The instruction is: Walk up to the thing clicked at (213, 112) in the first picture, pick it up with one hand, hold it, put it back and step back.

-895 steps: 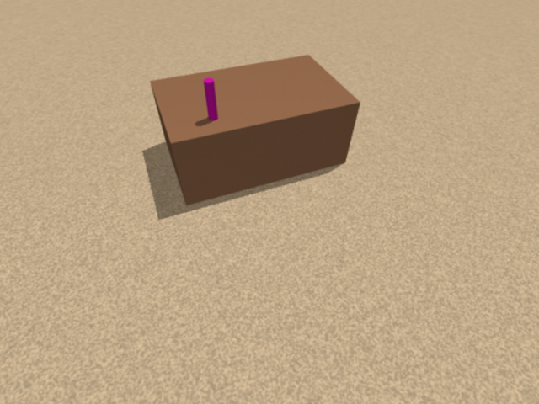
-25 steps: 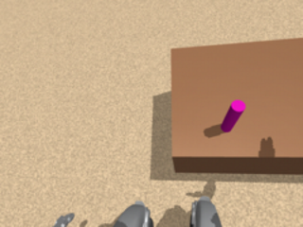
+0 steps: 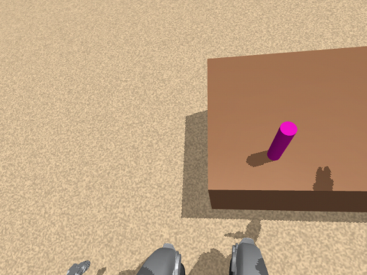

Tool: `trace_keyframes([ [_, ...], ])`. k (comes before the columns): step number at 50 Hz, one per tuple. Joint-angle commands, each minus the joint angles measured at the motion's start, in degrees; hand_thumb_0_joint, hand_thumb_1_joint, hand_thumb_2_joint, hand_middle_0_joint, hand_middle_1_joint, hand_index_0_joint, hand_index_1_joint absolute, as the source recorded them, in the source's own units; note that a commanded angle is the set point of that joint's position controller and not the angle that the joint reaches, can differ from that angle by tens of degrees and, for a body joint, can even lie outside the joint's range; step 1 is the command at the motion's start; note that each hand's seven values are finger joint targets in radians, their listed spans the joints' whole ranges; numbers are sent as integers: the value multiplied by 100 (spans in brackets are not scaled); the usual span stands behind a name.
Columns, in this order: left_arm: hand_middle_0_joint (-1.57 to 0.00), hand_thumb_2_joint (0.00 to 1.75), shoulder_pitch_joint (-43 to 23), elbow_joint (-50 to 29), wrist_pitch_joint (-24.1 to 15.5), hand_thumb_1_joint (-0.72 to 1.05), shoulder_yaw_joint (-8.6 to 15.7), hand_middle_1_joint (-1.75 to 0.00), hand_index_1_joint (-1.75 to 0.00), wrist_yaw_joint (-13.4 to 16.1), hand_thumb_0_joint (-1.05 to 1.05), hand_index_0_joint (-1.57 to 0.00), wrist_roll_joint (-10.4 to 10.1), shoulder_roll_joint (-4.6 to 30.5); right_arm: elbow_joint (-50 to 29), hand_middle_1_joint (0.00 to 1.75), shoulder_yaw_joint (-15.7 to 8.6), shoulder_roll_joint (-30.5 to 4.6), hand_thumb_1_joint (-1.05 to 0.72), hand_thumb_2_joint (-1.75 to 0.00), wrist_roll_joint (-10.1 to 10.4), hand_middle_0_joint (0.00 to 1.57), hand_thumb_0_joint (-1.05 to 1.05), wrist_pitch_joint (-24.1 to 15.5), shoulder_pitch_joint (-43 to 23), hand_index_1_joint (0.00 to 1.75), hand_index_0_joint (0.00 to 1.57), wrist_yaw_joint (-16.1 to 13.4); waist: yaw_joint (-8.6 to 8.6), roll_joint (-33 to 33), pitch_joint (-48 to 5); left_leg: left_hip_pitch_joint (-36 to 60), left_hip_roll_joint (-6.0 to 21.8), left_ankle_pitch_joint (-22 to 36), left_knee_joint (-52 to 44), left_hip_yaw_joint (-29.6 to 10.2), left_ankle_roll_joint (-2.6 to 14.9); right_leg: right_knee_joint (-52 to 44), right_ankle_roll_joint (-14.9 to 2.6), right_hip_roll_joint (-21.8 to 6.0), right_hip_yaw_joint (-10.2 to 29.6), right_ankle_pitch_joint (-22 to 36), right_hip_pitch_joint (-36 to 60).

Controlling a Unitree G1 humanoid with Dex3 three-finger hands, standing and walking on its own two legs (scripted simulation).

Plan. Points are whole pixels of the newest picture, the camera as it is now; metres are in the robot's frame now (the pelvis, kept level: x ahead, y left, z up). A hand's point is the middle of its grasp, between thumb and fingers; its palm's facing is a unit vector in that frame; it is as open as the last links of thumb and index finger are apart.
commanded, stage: go down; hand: right
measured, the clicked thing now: (280, 143) +0.49 -0.21 -0.20
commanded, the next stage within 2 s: none
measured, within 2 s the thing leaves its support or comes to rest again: neither
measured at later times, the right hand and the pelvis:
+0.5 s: hand out of the picture +0.41 -0.42 +0.08, palm faces +0.28 +0.96 -0.01, open 16.7 cm; pelvis +0.00 +0.00 +0.00, yaw +0 degrees
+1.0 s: hand out of the picture +0.41 -0.41 +0.08, palm faces +0.27 +0.96 -0.01, open 16.7 cm; pelvis +0.00 +0.00 +0.00, yaw +0 degrees
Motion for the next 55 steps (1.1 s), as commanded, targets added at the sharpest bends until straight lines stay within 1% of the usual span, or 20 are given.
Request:
trace_keyframes([
  [1, -20, 89, 784, -248, -97, 90, 455, -30, -30, 117, 0, -20, -29, 1299, -1227, 8, -285, -2304, 41, -13, 178, 6, 0, -384, -1394, 8, 6, 20, -207, -1395, -2618, 38, -156, 1634, -579, -8, 303, -642, -122, 75, 286, 2228, 3169],
  [6, -20, 89, 750, -308, -76, 89, 469, -29, -30, 106, 0, -20, -23, 1307, -1457, 8, -336, -2400, 41, -13, 166, 6, 0, -439, -1480, 8, 6, 19, -253, -1519, -2722, 144, -133, 1659, -600, -34, 299, -660, -126, 79, 272, 2240, 3237],
  [7, -20, 89, 763, -313, -68, 90, 468, -29, -30, 104, 0, -20, -27, 1276, -1361, 7, -286, -2275, 42, -12, 160, 6, 0, -410, -1349, 7, 6, 23, -245, -1465, -2793, 244, -127, 1747, -623, -53, 295, -648, -135, 83, 262, 2299, 3243],
  [8, -20, 89, 785, -295, -70, 89, 478, -29, -30, 107, 0, -20, -44, 1287, -1287, 8, -252, -2206, 39, -13, 185, 6, 0, -381, -1391, 8, 6, 35, -168, -1315, -2671, 188, -152, 1698, -641, -46, 283, -645, -144, 81, 269, 2212, 3162],
  [13, -20, 89, 666, -303, -93, 90, 476, -29, -30, 116, 0, -20, -43, 1288, -1449, 8, -284, -2414, 39, -13, 142, 7, 0, -415, -1676, 8, 7, -43, -201, -1527, -2485, 61, -128, 1228, -717, -47, 318, -837, -129, 79, 262, 1530, 3094],
  [17, -20, 89, 684, -265, -108, 90, 474, -30, -30, 124, 0, -20, -32, 1295, -1298, 8, -247, -2404, 39, -13, 135, 7, 0, -403, -1732, 8, 7, -11, -172, -1521, -2361, 51, -129, 1235, -727, -52, 306, -839, -121, 95, 247, 1492, 3019],
  [19, -20, 89, 689, -288, -110, 90, 455, -29, -30, 122, 0, -20, -24, 1298, -1323, 8, -299, -2478, 41, -13, 133, 7, 0, -401, -1665, 8, 7, -16, -226, -1590, -2583, 137, -123, 1334, -685, -44, 315, -828, -120, 101, 255, 1645, 3128],
  [20, -20, 89, 662, -324, -103, 90, 442, -29, -30, 119, 0, -20, -27, 1275, -1166, 8, -236, -2325, 39, -13, 139, 7, 0, -371, -1502, 8, 7, -7, -233, -1527, -2440, 105, -123, 1315, -694, -41, 310, -822, -124, 93, 254, 1614, 3057],
  [28, -20, 90, 805, -266, -103, 89, 444, -30, -30, 108, 0, -20, -37, 1285, -1232, 7, -196, -2199, 40, -13, 188, 6, 0, -369, -1539, 7, 6, 63, -135, -1346, -2721, 62, -148, 1686, -581, -34, 286, -604, -132, 68, 297, 2262, 3230],
  [31, -20, 90, 824, -247, -84, 89, 450, -29, -30, 89, 0, -20, -24, 1306, -1161, 7, -313, -2279, 40, -13, 203, 6, 0, -372, -1288, 7, 6, 65, -244, -1402, -2729, 141, -145, 1860, -551, -23, 288, -573, -110, 79, 296, 2588, 3255],
  [35, -20, 89, 823, -270, -53, 89, 459, -29, -30, 72, 0, -20, -21, 1295, -1426, 7, -387, -2424, 41, -12, 162, 6, 0, -419, -1475, 7, 6, 13, -243, -1517, -2872, 162, -151, 1880, -533, -31, 300, -562, -110, 68, 293, 2677, 3343],
  [37, -20, 90, 807, -249, -55, 90, 486, -29, -30, 70, 0, -20, -12, 1305, -1327, 8, -296, -2253, 40, -13, 155, 7, 0, -417, -1469, 8, 7, 8, -194, -1580, -2687, -15, -163, 1630, -546, 1, 322, -659, -79, 52, 326, 2525, 3362],
  [38, -20, 89, 767, -274, -57, 90, 481, -30, -30, 69, 0, -20, -12, 1310, -1459, 8, -349, -2347, 41, -13, 161, 6, 0, -440, -1478, 8, 6, -15, -266, -1681, -2643, -14, -151, 1530, -580, 1, 332, -696, -82, 48, 313, 2368, 3387],
  [40, -20, 89, 765, -286, -56, 90, 496, -29, -30, 70, 0, -20, -29, 1279, -1463, 8, -273, -2258, 40, -13, 141, 7, 0, -423, -1621, 8, 7, -38, -163, -1511, -2627, 42, -151, 1463, -663, -17, 315, -733, -112, 55, 302, 2063, 3270],
  [41, -20, 89, 726, -283, -57, 90, 492, -29, -30, 62, 0, -20, -29, 1281, -1477, 8, -307, -2343, 38, -13, 142, 8, 0, -427, -1618, 8, 7, -42, -200, -1631, -2538, 77, -143, 1386, -674, -23, 325, -802, -103, 77, 295, 1896, 3184],
  [43, -20, 89, 704, -302, -64, 91, 467, -30, -29, 69, 0, -20, -33, 1268, -1429, 9, -327, -2430, 36, -13, 116, 8, 0, -421, -1592, 9, 8, -72, -244, -1602, -2558, 68, -134, 1386, -658, -48, 325, -755, -121, 75, 260, 1831, 3150],
  [45, -20, 89, 729, -256, -75, 90, 488, -30, -30, 76, 0, -20, -12, 1283, -1217, 8, -242, -2228, 38, -12, 130, 7, 0, -406, -1516, 8, 7, -33, -185, -1531, -2535, -37, -151, 1368, -608, 9, 332, -784, -86, 35, 336, 1979, 3245],
  [48, -20, 89, 715, -295, -84, 89, 455, -29, -30, 71, 0, -20, -7, 1279, -1159, 8, -277, -2333, 39, -14, 113, 7, 0, -403, -1535, 8, 7, -35, -232, -1586, -2462, -46, -143, 1355, -605, 8, 330, -787, -77, 42, 331, 1942, 3197],
  [53, -20, 89, 754, -300, -87, 90, 433, -29, -30, 55, 0, -20, -20, 1254, -1032, 8, -249, -2246, 40, -13, 138, 7, 0, -376, -1487, 8, 7, 12, -159, -1315, -2517, 107, -125, 1632, -596, -70, 285, -603, -150, 81, 264, 1980, 2872],
  [55, -20, 89, 702, -319, -91, 89, 444, -30, -30, 51, 0, -20, -26, 1283, -1115, 8, -251, -2319, 40, -13, 144, 6, 0, -416, -1676, 8, 6, 36, -141, -1397, -2383, -86, -138, 1383, -572, -51, 301, -657, -140, 70, 293, 1748, 2863],
])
